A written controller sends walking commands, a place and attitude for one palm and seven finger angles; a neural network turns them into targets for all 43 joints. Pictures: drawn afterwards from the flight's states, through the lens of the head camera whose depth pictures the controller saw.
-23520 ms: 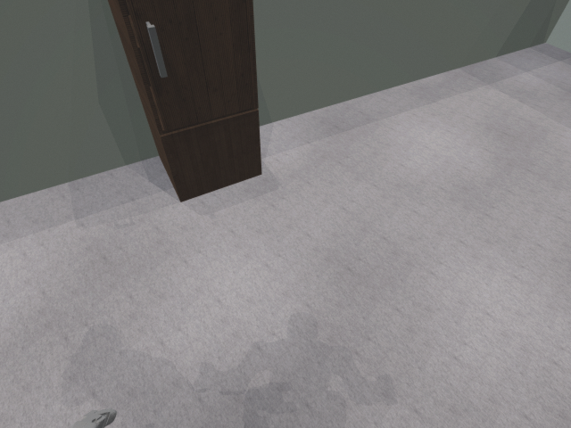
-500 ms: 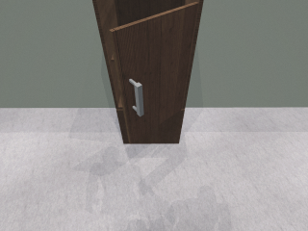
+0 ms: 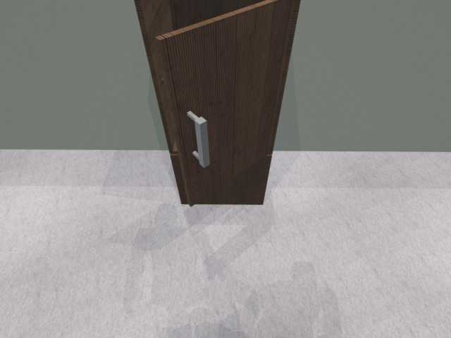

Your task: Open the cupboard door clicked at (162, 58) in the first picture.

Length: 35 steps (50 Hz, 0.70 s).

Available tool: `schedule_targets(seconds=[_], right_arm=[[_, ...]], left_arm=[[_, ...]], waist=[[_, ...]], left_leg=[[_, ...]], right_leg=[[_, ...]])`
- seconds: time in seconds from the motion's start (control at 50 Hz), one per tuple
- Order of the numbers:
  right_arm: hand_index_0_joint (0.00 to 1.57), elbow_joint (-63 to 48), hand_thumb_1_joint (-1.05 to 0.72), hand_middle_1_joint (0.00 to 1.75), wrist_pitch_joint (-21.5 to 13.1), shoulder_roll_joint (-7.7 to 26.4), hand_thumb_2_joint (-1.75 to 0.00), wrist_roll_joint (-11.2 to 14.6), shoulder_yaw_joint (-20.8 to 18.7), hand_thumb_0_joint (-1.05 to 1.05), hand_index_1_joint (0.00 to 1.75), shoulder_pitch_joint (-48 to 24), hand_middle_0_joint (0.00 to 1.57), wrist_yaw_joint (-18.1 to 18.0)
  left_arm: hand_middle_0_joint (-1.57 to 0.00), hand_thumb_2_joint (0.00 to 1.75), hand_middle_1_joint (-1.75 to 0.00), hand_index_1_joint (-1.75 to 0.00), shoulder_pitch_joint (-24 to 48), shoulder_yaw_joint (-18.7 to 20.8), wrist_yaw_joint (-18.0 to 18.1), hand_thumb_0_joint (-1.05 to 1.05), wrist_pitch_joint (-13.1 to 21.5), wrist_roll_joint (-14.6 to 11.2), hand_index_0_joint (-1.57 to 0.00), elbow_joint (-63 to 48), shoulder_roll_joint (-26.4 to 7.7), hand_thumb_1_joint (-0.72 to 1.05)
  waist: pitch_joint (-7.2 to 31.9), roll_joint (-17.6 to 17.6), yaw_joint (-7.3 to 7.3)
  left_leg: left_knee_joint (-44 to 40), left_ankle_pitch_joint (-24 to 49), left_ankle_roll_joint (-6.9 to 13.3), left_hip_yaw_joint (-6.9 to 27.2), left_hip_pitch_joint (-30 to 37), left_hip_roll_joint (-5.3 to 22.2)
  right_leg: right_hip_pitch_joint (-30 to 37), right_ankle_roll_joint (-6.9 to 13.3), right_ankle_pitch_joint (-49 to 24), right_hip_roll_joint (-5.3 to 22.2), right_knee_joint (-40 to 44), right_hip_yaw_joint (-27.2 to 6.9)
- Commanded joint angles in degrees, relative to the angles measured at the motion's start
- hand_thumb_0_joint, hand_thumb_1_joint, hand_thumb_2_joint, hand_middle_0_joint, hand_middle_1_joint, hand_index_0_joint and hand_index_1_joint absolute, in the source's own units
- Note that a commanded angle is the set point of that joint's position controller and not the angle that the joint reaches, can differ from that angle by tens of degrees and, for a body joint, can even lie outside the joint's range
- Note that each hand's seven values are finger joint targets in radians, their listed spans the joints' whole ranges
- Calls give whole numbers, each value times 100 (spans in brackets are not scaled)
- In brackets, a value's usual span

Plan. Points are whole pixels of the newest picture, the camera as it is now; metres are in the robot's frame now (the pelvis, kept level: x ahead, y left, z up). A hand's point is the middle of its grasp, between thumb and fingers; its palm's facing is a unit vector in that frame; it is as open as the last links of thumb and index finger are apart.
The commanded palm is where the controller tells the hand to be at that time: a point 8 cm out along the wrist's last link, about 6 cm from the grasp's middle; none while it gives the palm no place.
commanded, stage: look to check the result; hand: left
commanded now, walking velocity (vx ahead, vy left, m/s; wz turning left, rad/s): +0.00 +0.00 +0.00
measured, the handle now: (198, 140) +0.59 +0.11 -0.03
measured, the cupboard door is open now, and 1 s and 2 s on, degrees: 41 41 41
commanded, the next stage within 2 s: walk to a spot facing it in 0.20 s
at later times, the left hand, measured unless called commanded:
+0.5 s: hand out of the picture +0.06 +0.19 -0.17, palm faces -0.03 -0.97 -0.26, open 7.4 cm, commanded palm none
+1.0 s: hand out of the picture +0.09 +0.15 -0.17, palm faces -0.24 -0.93 -0.28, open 7.4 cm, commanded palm none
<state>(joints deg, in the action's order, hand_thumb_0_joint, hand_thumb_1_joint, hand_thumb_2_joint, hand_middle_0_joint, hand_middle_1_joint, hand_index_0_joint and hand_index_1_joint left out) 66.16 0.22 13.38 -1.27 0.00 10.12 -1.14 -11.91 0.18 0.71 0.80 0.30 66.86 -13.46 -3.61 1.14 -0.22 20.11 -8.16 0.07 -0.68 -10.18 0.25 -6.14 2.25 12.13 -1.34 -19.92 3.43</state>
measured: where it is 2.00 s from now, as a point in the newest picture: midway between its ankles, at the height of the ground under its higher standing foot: outside the picture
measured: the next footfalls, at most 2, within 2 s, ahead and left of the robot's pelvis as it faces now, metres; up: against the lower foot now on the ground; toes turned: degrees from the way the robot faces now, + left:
left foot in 1.22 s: +0.10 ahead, +0.10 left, +0.00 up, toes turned -28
right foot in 1.50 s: -0.04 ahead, -0.16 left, +0.00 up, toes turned -37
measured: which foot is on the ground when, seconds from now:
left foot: down 0.00-0.80, up 0.82-1.00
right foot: down 0.00-1.00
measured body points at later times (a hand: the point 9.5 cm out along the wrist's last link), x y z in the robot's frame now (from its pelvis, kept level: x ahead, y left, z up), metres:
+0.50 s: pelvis +0.01 -0.01 +0.00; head +0.03 -0.02 +0.45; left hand +0.06 +0.24 -0.15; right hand +0.05 -0.26 -0.16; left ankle +0.03 +0.12 -0.75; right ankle -0.01 -0.09 -0.75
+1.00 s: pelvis -0.01 -0.04 -0.01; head +0.03 -0.07 +0.44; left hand +0.10 +0.20 -0.15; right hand +0.00 -0.31 -0.16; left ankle +0.02 +0.12 -0.68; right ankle -0.02 -0.11 -0.75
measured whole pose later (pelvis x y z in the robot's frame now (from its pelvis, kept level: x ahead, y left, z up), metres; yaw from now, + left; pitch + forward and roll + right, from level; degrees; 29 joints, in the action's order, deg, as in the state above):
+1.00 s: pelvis -0.01 -0.04 -0.01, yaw -19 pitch +0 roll +2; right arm 55.2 2.9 13.2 -0.8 -3.7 7.1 -1.9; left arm -13.3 4.1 0.5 -1.8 1.3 55.4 -11.4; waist -6.1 0.2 1.4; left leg 57.5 -25.7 -3.2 -0.9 -25.5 1.9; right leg -15.9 4.4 14.5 -4.0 -30.7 -5.2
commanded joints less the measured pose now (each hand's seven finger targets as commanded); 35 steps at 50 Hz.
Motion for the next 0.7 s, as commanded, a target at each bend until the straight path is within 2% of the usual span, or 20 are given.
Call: schedule_targets(seconds=[0.0, 0.12, 0.3, 0.32, 0.36, 0.46, 0.52, 0.56, 0.58, 0.6, 0.62, 0.64, 0.66, 0.68], right_arm=[[20, -214, -90, 30, -79, 802, -90, 17, -143, 0, 30, 54, 20, -47], [20, -227, -90, 30, -99, 840, -90, 22, -138, 0, 30, -22, 20, -53], [20, -238, -90, 30, -112, 868, -90, 15, -139, 0, 30, -46, 20, -55], [20, -227, -90, 30, -105, 855, -90, 8, -144, 0, 30, -50, 20, -63], [20, -206, -90, 30, -42, 470, -90, 11, -94, 0, 30, 187, 20, -91], [20, -494, -90, 30, 76, 625, -90, 14, -292, 0, 30, 309, 20, -167], [20, -704, -90, 30, 99, 614, -90, -1, -378, 0, 30, 316, 20, -188], [20, -821, -90, 30, 94, 669, -90, -4, -421, 0, 30, 328, 20, -197], [20, -872, -90, 30, 80, 735, -90, -17, -450, 0, 30, 352, 20, -203], [20, -906, -90, 30, 67, 827, -90, -30, -476, 0, 30, 406, 20, -214], [20, -948, -90, 30, 46, 936, -90, -40, -513, 0, 30, 419, 20, -219], [20, -979, -90, 30, 11, 960, -90, -56, -528, 0, 30, 460, 20, -217], [20, -1030, -90, 30, 1, 966, -90, -61, -513, 0, 30, 438, 20, -218], [20, -1095, -90, 30, -17, 967, -90, -87, -523, 0, 30, 286, 20, -211]], left_arm=[[-20, 90, -30, -30, -17, 159, 75, 0, 89, 5, -20, -244, -901, 90], [-20, 90, -30, -30, 10, 166, 80, 0, 107, 1, -20, -247, -941, 90], [-20, 90, -30, -30, 64, 183, 89, 0, 119, 2, -20, -300, -959, 90], [-20, 90, -30, -30, 73, 187, 91, 0, 107, 3, -20, -307, -939, 90], [-20, 90, -30, -30, -97, 182, 117, 0, 19, 4, -20, -327, -638, 90], [-20, 90, -30, -30, -114, 385, 72, 0, -175, 50, -20, -643, -803, 90], [-20, 90, -30, -30, -49, 462, 26, 0, -251, 67, -20, -881, -803, 90], [-20, 90, -30, -30, -44, 491, 0, 0, -266, 72, -20, -1015, -718, 90], [-20, 90, -30, -30, -14, 497, -24, 0, -283, 75, -20, -1101, -690, 90], [-20, 90, -30, -30, 5, 499, -47, 0, -296, 78, -20, -1172, -609, 90], [-20, 90, -30, -30, -12, 504, -76, 0, -313, 77, -20, -1231, -516, 90], [-20, 90, -30, -30, 57, 518, -101, 0, -344, 83, -20, -1303, -465, 90], [-20, 90, -30, -30, 102, 528, -113, 0, -376, 86, -20, -1380, -423, 90], [-20, 90, -30, -30, 74, 533, -143, 0, -371, 87, -20, -1411, -376, 90]], waist=[[183, -117, -40], [266, -104, -18], [283, -127, -13], [303, -125, -20], [360, -104, -36], [248, -354, -35], [190, -255, -57], [263, -7, -51], [250, 225, -64], [254, 489, -66], [287, 902, -36], [321, 1139, -36], [317, 1033, -14], [339, 922, 76]], left_leg=[[-294, 326, 147, 543, 295, 582], [-268, 628, 142, 526, 365, 594], [-298, 750, 125, 512, 384, 602], [-262, 756, 110, 454, 454, 630], [-5, 853, 48, 250, 470, 652], [531, 299, 18, -119, 115, 695], [632, 35, 57, -133, 85, 766], [544, -111, 150, 14, 161, 965], [364, -153, 250, 195, 240, 1166], [112, -184, 423, 486, 274, 1479], [-206, -39, 689, 824, 233, 1907], [-444, 324, 979, 1014, 208, 2306], [-454, 377, 1117, 1006, 154, 2487], [-298, 671, 1079, 786, 8, 2460]], right_leg=[[-339, 63, -176, 806, 578, -726], [-189, 50, -691, 835, 528, -684], [-77, 41, -916, 845, 539, -674], [-116, 50, -1009, 837, 529, -727], [-193, 7, -1488, 834, 336, -809], [-476, 153, -1710, 816, -152, -1182], [-843, 203, -1465, 737, -379, -1343], [-1082, 148, -1146, 532, -635, -1330], [-1306, 100, -965, 387, -918, -1217], [-1495, 31, -625, 196, -1387, -1021], [-1620, -40, 229, 27, -2138, -733], [-1748, -112, 1525, 23, -2946, -469], [-1781, -120, 1947, 189, -3363, -528], [-1661, -100, 1946, 319, -3259, -574]])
